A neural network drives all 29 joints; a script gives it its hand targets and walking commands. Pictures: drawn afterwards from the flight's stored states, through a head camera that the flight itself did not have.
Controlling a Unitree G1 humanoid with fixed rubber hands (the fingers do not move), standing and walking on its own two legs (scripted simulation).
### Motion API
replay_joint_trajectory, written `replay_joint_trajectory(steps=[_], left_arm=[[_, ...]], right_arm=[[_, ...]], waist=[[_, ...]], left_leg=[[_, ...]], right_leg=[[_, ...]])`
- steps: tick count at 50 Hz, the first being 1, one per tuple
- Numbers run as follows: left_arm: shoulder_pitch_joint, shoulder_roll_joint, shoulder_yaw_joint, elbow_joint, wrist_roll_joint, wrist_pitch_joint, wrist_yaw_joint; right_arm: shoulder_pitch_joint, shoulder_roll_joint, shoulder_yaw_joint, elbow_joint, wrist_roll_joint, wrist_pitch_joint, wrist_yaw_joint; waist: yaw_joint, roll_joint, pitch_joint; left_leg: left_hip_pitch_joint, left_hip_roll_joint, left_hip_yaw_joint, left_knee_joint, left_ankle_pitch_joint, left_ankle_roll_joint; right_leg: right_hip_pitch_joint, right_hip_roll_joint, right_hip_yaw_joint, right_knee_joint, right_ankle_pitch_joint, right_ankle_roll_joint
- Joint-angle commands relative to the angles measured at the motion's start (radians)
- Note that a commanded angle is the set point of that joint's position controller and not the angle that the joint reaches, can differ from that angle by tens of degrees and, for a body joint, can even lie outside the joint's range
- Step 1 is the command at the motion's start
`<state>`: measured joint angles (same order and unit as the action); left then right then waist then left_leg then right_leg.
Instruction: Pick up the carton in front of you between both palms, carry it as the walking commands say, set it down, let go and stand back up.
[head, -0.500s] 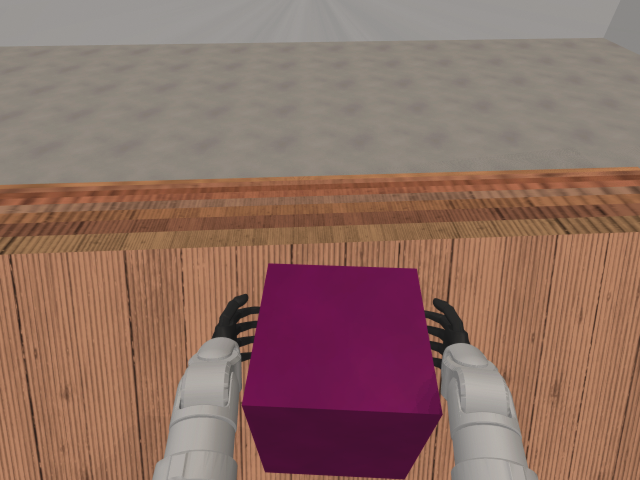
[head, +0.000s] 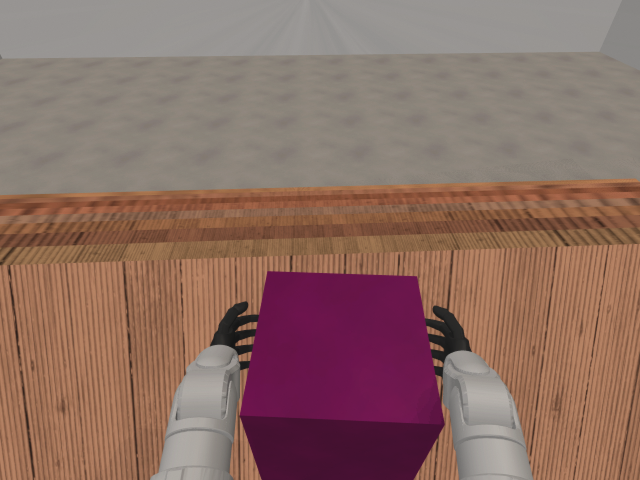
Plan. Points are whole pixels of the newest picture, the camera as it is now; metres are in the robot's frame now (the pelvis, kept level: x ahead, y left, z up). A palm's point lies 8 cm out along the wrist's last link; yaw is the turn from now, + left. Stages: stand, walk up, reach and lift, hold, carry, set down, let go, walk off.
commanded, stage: reach and lift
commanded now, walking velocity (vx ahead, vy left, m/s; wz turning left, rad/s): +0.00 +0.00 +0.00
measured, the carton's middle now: (338, 383) +0.29 +0.00 -0.04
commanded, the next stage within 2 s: hold in 0.04 s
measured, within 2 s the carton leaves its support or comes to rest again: neither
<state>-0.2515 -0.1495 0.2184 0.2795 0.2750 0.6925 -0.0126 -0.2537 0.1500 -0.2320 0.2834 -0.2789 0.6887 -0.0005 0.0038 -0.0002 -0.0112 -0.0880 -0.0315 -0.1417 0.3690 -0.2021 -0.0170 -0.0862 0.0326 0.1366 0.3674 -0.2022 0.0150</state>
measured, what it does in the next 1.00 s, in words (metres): shifts its weight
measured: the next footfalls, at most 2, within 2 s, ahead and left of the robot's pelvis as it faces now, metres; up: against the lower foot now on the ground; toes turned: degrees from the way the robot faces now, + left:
left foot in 1.14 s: +0.12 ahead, +0.10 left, +0.00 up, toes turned +7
right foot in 1.40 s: +0.37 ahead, -0.12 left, +0.00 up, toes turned -10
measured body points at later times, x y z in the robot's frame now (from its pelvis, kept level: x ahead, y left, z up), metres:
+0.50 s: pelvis -0.01 +0.00 +0.00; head -0.06 +0.00 +0.45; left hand +0.29 +0.15 +0.04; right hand +0.29 -0.15 +0.04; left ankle +0.01 +0.13 -0.75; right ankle +0.01 -0.13 -0.75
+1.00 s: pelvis +0.05 -0.01 -0.02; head +0.00 -0.01 +0.43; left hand +0.35 +0.14 +0.06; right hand +0.35 -0.16 +0.06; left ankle +0.01 +0.14 -0.75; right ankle +0.00 -0.14 -0.75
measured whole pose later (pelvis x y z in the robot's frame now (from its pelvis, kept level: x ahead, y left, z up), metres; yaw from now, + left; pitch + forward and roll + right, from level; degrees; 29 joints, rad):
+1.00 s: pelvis +0.05 -0.01 -0.02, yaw -1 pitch +3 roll +0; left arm -0.21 -0.10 0.14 -0.03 0.13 0.99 0.05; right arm -0.23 0.13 -0.13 -0.02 -0.16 0.98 -0.07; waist 0.00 0.01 -0.20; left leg -0.26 0.03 -0.02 0.60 -0.39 -0.03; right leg -0.27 -0.03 0.00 0.60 -0.38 0.03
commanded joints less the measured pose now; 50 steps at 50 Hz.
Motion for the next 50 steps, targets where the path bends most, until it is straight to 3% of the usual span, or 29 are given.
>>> replay_joint_trajectory(steps=[1, 7, 14, 34, 35, 37, 38, 41, 43, 46, 48, 49, 50], left_arm=[[-0.466, -0.935, -0.533, -0.041, -0.246, -0.028, -0.235], [-0.456, -0.939, -0.593, -0.128, -0.283, 0.011, -0.227], [-0.474, -0.905, -0.533, -0.078, -0.251, 0.046, -0.228], [-0.546, -0.929, -0.520, -0.045, -0.247, 0.035, -0.236], [-0.556, -0.920, -0.531, -0.059, -0.256, 0.039, -0.232], [-0.555, -0.914, -0.549, -0.094, -0.274, 0.044, -0.223], [-0.566, -0.911, -0.565, -0.122, -0.283, 0.050, -0.217], [-0.558, -0.902, -0.628, -0.201, -0.326, 0.086, -0.198], [-0.560, -0.882, -0.679, -0.264, -0.365, 0.132, -0.184], [-0.557, -0.837, -0.739, -0.335, -0.428, 0.226, -0.167], [-0.559, -0.826, -0.761, -0.375, -0.476, 0.291, -0.162], [-0.549, -0.841, -0.776, -0.392, -0.501, 0.319, -0.161], [-0.539, -0.860, -0.791, -0.416, -0.522, 0.342, -0.158]], right_arm=[[-0.459, 0.942, 0.541, -0.033, 0.250, -0.022, 0.246], [-0.454, 0.935, 0.602, -0.124, 0.286, 0.016, 0.239], [-0.471, 0.899, 0.540, -0.072, 0.253, 0.050, 0.244], [-0.548, 0.926, 0.533, -0.040, 0.253, 0.038, 0.252], [-0.568, 0.922, 0.542, -0.058, 0.258, 0.041, 0.247], [-0.560, 0.911, 0.560, -0.095, 0.278, 0.047, 0.236], [-0.566, 0.910, 0.577, -0.118, 0.290, 0.053, 0.231], [-0.568, 0.899, 0.643, -0.198, 0.337, 0.089, 0.212], [-0.561, 0.882, 0.696, -0.259, 0.376, 0.135, 0.199], [-0.539, 0.838, 0.747, -0.311, 0.422, 0.228, 0.178], [-0.524, 0.812, 0.761, -0.352, 0.448, 0.288, 0.162], [-0.520, 0.819, 0.772, -0.383, 0.468, 0.317, 0.157], [-0.521, 0.834, 0.794, -0.428, 0.496, 0.343, 0.155]], waist=[[0.001, 0.000, -0.231], [-0.001, 0.001, -0.264], [-0.001, 0.002, -0.140], [0.000, 0.000, -0.189], [0.000, -0.002, -0.216], [0.001, -0.001, -0.217], [-0.001, -0.006, -0.195], [-0.002, -0.012, -0.242], [-0.006, -0.001, -0.276], [-0.015, 0.086, -0.233], [-0.016, 0.164, -0.220], [-0.012, 0.143, -0.217], [-0.008, 0.077, -0.219]], left_leg=[[0.062, -0.074, 0.075, -0.038, 0.224, -0.006], [0.103, -0.074, 0.069, -0.050, 0.277, -0.009], [0.059, -0.068, 0.079, -0.075, 0.122, -0.002], [0.068, -0.067, 0.082, -0.060, 0.109, -0.002], [-0.044, 0.103, 0.055, 0.026, -0.028, 0.017], [-0.129, 0.084, 0.021, -0.002, -0.399, 0.025], [-0.166, 0.085, 0.023, 0.005, -0.486, 0.027], [-0.162, 0.095, 0.065, 0.062, -0.343, 0.028], [-0.159, 0.119, 0.046, 0.063, -0.364, 0.040], [-0.145, 0.189, -0.041, -0.008, -0.435, 0.077], [-0.126, 0.238, -0.093, -0.036, -0.356, 0.113], [-0.146, 0.222, -0.052, 0.003, -0.279, 0.112], [-0.181, 0.178, 0.046, 0.099, -0.145, 0.089]], right_leg=[[0.059, 0.071, -0.070, -0.040, 0.221, 0.006], [0.099, 0.072, -0.068, -0.051, 0.272, 0.009], [0.053, 0.067, -0.077, -0.078, 0.114, 0.002], [0.058, 0.065, -0.079, -0.065, 0.100, 0.002], [-0.054, -0.109, -0.040, 0.028, -0.027, -0.014], [-0.135, -0.094, 0.001, -0.006, -0.409, -0.029], [-0.175, -0.093, 0.004, -0.007, -0.488, -0.034], [-0.194, -0.106, -0.036, 0.042, -0.361, -0.041], [-0.212, -0.116, -0.045, 0.075, -0.365, -0.044], [-0.315, -0.096, -0.124, 0.188, -0.343, -0.030], [-0.312, -0.063, -0.214, 0.207, -0.243, -0.013], [-0.263, -0.070, -0.214, 0.151, -0.219, -0.015], [-0.185, -0.083, -0.191, 0.106, -0.165, -0.020]])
